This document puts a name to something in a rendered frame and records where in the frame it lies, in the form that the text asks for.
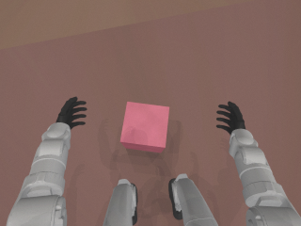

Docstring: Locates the robot right forearm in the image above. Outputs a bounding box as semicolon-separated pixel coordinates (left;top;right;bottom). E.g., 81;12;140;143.
229;128;301;218

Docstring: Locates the robot right hand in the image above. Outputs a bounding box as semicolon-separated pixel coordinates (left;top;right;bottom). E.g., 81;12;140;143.
216;101;246;135

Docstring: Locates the robot left hand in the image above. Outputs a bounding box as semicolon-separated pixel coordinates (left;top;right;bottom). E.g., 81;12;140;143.
55;96;87;129

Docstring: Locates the left robot upper arm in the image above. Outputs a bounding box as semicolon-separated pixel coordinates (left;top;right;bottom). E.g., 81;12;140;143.
9;194;68;226

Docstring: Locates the carton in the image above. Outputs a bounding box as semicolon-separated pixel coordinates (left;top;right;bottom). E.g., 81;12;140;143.
120;102;169;153

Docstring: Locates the robot left shin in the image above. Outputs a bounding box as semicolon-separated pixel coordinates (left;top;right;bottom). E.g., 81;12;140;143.
113;179;135;216

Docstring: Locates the robot left forearm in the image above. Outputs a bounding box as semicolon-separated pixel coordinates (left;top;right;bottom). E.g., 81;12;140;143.
6;122;71;226

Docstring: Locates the robot left thigh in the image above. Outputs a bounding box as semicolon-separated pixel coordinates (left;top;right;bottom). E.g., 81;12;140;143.
103;184;136;226

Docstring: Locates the right robot upper arm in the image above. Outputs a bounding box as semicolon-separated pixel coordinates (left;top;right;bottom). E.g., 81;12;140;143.
246;205;301;226

